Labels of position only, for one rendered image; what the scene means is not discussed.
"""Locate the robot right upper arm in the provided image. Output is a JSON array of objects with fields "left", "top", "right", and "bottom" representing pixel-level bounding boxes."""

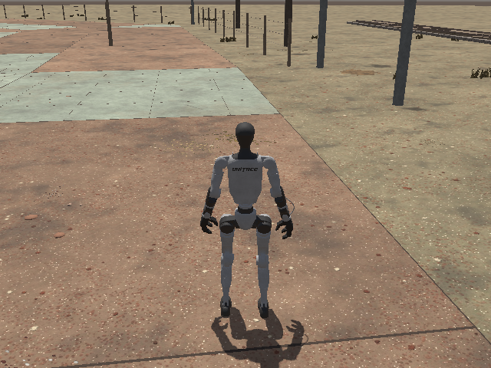
[{"left": 261, "top": 156, "right": 282, "bottom": 198}]

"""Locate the robot right forearm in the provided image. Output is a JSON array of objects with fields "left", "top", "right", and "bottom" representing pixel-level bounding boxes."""
[{"left": 275, "top": 186, "right": 291, "bottom": 222}]

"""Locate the left robot hand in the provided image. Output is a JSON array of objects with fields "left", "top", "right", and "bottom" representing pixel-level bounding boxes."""
[{"left": 200, "top": 216, "right": 218, "bottom": 234}]

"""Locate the robot head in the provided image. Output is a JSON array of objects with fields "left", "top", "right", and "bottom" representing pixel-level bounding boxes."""
[{"left": 232, "top": 122, "right": 259, "bottom": 159}]

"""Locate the robot torso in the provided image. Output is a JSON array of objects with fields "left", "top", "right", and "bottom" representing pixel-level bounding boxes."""
[{"left": 227, "top": 152, "right": 263, "bottom": 230}]

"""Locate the robot left upper arm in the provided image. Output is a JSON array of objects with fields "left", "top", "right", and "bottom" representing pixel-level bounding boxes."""
[{"left": 209, "top": 156, "right": 229, "bottom": 199}]

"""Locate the robot left forearm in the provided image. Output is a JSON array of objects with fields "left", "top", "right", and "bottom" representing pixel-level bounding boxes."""
[{"left": 202, "top": 186, "right": 217, "bottom": 219}]

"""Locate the right robot hand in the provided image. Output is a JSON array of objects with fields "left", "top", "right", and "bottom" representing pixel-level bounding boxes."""
[{"left": 275, "top": 219, "right": 293, "bottom": 239}]

